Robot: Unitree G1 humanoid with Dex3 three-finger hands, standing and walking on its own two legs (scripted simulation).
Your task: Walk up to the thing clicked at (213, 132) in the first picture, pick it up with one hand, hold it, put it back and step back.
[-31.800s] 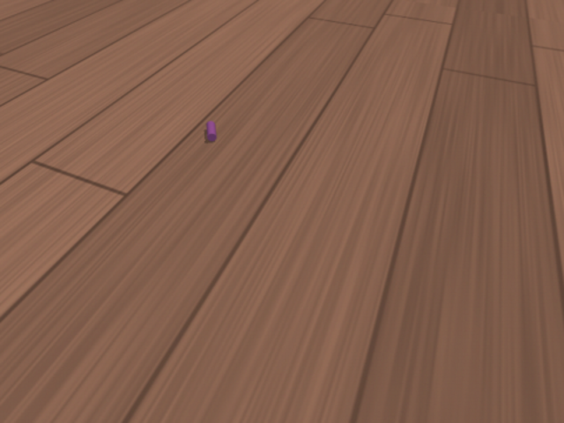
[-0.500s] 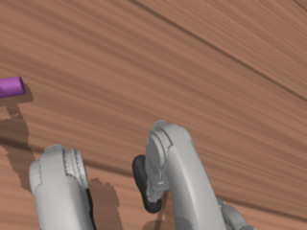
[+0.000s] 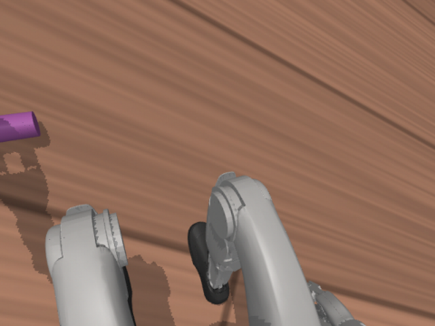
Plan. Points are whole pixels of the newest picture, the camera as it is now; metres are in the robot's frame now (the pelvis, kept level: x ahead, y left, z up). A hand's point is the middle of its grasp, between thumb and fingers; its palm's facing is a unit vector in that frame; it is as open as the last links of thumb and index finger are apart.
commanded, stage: rise first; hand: left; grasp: from above
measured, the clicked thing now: out of the picture +0.50 +0.32 -0.30
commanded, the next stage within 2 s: approach in 0.04 s
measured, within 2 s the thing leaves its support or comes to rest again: neither
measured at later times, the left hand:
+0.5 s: hand out of the picture +0.50 +0.30 -0.17, palm faces -0.40 -0.08 -0.91, open 14.2 cm
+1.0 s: hand out of the picture +0.46 +0.36 -0.19, palm faces -0.51 -0.13 -0.85, open 14.2 cm
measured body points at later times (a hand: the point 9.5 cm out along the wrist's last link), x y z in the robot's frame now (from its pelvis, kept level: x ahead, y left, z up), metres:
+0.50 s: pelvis +0.00 +0.00 +0.00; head +0.25 +0.10 +0.36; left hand +0.52 +0.30 -0.12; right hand +0.05 -0.27 -0.07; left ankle +0.07 +0.11 -0.29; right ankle +0.11 -0.11 -0.29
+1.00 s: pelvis -0.01 +0.00 +0.00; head +0.27 +0.09 +0.34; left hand +0.49 +0.36 -0.14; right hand +0.04 -0.27 -0.08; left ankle +0.07 +0.11 -0.29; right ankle +0.11 -0.11 -0.29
